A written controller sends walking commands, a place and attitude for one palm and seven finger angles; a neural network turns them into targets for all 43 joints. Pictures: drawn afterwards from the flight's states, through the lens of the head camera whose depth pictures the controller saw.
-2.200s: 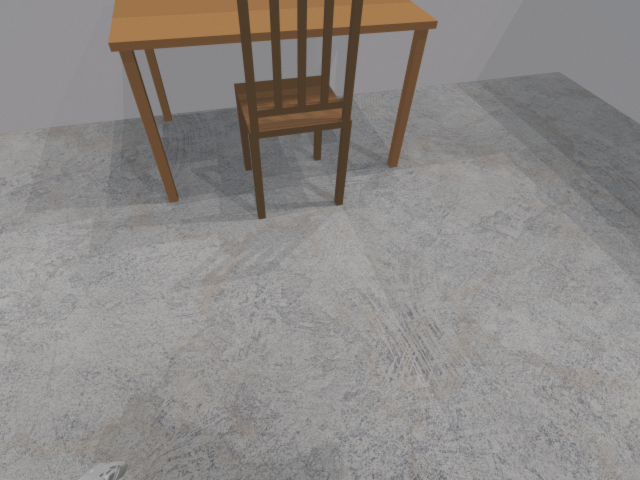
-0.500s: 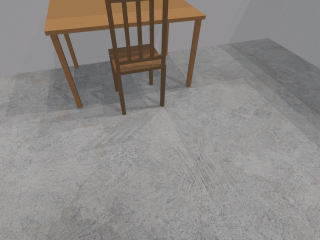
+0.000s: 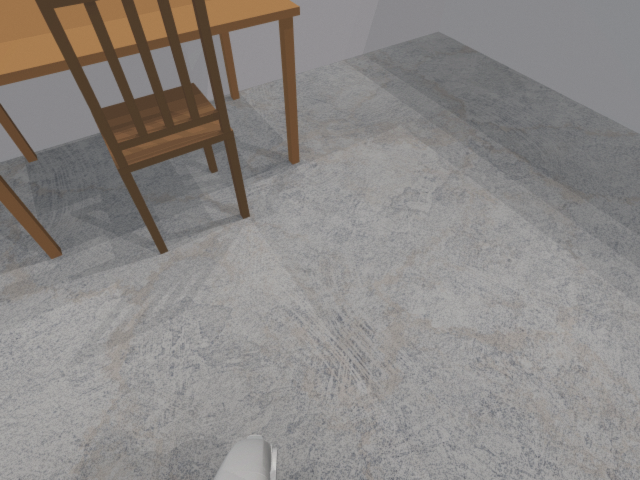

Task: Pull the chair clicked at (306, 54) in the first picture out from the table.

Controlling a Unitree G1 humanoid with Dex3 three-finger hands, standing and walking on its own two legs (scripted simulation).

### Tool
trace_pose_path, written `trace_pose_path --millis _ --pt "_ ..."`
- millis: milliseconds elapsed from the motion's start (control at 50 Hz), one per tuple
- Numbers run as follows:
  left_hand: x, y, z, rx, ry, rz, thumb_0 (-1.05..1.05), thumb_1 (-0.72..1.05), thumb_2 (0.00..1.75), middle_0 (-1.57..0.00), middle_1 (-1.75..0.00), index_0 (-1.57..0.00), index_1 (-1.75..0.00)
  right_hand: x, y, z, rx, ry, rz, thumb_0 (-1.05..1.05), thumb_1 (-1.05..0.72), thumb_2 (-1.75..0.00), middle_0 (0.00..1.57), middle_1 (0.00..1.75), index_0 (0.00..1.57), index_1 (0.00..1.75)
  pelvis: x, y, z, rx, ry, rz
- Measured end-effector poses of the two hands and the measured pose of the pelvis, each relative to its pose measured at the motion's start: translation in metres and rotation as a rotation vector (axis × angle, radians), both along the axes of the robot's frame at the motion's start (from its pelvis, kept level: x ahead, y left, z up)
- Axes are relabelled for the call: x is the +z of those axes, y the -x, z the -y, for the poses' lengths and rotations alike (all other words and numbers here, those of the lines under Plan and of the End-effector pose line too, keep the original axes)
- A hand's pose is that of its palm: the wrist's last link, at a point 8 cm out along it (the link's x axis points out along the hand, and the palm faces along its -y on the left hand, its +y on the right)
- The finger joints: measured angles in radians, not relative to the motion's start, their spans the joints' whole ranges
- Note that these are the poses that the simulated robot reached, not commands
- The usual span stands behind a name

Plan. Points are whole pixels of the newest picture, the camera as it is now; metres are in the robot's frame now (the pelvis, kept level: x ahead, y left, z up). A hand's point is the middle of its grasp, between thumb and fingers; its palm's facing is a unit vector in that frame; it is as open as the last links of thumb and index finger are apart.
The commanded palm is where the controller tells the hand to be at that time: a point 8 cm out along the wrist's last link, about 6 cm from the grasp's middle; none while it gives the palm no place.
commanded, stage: walk to a spot facing it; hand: left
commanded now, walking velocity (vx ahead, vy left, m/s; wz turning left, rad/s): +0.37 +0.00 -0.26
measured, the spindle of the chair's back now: (150, 68) +1.11 +0.59 -0.06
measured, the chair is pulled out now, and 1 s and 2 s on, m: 0.00 0.00 0.00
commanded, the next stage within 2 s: turn to face it in 1.44 s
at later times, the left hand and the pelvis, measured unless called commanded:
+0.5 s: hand (176, 365) +0.31 +0.28 -0.18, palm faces -0.12 -0.98 -0.17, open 7.4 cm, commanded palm none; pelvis +0.23 +0.09 +0.00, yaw -11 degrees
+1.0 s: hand (276, 248) +0.58 +0.15 -0.19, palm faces -0.34 -0.92 -0.20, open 7.2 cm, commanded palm none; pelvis +0.45 +0.01 -0.02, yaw -23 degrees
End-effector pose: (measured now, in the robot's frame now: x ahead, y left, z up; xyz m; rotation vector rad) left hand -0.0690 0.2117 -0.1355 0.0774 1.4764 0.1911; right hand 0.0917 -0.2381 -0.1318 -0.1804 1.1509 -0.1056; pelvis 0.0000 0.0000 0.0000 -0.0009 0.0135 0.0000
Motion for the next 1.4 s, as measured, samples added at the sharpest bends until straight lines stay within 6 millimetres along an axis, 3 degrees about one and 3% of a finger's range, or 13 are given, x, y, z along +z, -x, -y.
trace_pose_path --millis 140,220,260,400,540,700,800,860,920,1040,1160,1340,1400 --pt "-0.011 -0.056 -0.026 -0.002 0.002 -0.022 0.00 0.90 0.90 -0.20 -0.30 -0.20 -0.30 0.000 -0.090 -0.040 0.018 -0.019 0.063 0.00 -0.91 -0.90 0.20 0.30 0.19 0.30 -0.008 -0.064 -0.028 -0.039 0.025 -0.005" --pt "-0.030 -0.098 -0.055 -0.019 0.012 -0.053 0.00 0.90 0.90 -0.20 -0.30 -0.20 -0.30 -0.005 -0.143 -0.069 0.016 -0.009 0.117 0.00 -0.91 -0.90 0.20 0.30 0.20 0.30 -0.023 -0.109 -0.051 -0.066 0.034 -0.003" --pt "-0.039 -0.126 -0.072 -0.041 0.019 -0.065 0.00 0.90 0.90 -0.20 -0.30 -0.20 -0.30 -0.006 -0.156 -0.079 -0.007 0.006 0.137 0.00 -0.90 -0.90 0.20 0.30 0.20 0.30 -0.028 -0.128 -0.062 -0.087 0.027 0.006" --pt "-0.027 -0.277 -0.115 -0.177 0.002 0.099 0.00 0.91 0.90 -0.20 -0.30 -0.20 -0.30 0.011 -0.125 -0.086 -0.206 0.069 0.026 -0.02 -0.94 -0.90 0.21 0.30 0.20 0.30 -0.007 -0.186 -0.086 -0.160 0.034 0.029" --pt "-0.014 -0.410 -0.116 -0.265 0.007 0.245 0.00 0.91 0.90 -0.19 -0.30 -0.19 -0.30 0.013 -0.081 -0.098 -0.331 0.086 -0.186 -0.02 -0.94 -0.90 0.20 0.30 0.20 0.30 0.000 -0.244 -0.095 -0.216 0.027 0.021" --pt "-0.019 -0.518 -0.068 -0.396 0.060 0.246 0.00 0.91 0.90 -0.19 -0.30 -0.19 -0.30 0.002 -0.063 -0.148 -0.465 -0.037 -0.387 0.00 -0.91 -0.90 0.20 0.30 0.19 0.30 -0.007 -0.312 -0.082 -0.278 0.026 0.019" --pt "-0.027 -0.588 -0.018 -0.487 0.090 0.265 0.00 0.91 0.90 -0.19 -0.30 -0.19 -0.30 -0.006 -0.074 -0.171 -0.546 -0.134 -0.500 0.00 -0.91 -0.90 0.20 0.30 0.20 0.30 -0.019 -0.358 -0.061 -0.322 0.031 0.011" --pt "-0.034 -0.626 0.009 -0.516 0.092 0.304 0.00 0.91 0.90 -0.20 -0.30 -0.19 -0.30 -0.014 -0.093 -0.168 -0.581 -0.181 -0.546 0.00 -0.90 -0.90 0.20 0.30 0.20 0.30 -0.029 -0.390 -0.039 -0.347 0.016 0.017" --pt "-0.034 -0.646 0.020 -0.498 0.076 0.322 0.00 0.91 0.90 -0.20 -0.30 -0.20 -0.30 -0.025 -0.133 -0.143 -0.593 -0.189 -0.515 0.00 -0.90 -0.90 0.21 0.30 0.20 0.30 -0.032 -0.414 -0.022 -0.378 0.016 0.026" --pt "-0.012 -0.666 0.007 -0.504 -0.030 0.237 -0.02 0.93 0.90 -0.20 -0.30 -0.20 -0.30 -0.026 -0.273 -0.055 -0.551 -0.098 -0.206 0.01 -0.91 -0.90 0.20 0.30 0.20 0.30 -0.013 -0.462 0.000 -0.419 0.007 0.019" --pt "0.001 -0.681 0.002 -0.506 -0.059 0.126 -0.01 0.92 0.90 -0.20 -0.30 -0.20 -0.30 -0.014 -0.376 0.018 -0.515 -0.008 -0.038 0.03 -0.96 -0.90 0.20 0.30 0.19 0.30 -0.005 -0.517 0.010 -0.452 -0.011 0.001" --pt "-0.020 -0.713 0.005 -0.451 -0.028 -0.045 0.00 0.91 0.90 -0.20 -0.30 -0.20 -0.30 -0.013 -0.534 0.045 -0.421 0.021 0.090 0.01 -0.92 -0.90 0.20 0.30 0.19 0.30 -0.020 -0.615 0.022 -0.511 0.004 0.000" --pt "-0.028 -0.745 0.010 -0.481 -0.015 -0.085 0.00 0.91 0.90 -0.20 -0.30 -0.20 -0.30 -0.010 -0.561 0.042 -0.452 0.027 0.137 0.00 -0.91 -0.90 0.20 0.30 0.19 0.30 -0.023 -0.640 0.026 -0.555 0.002 0.023"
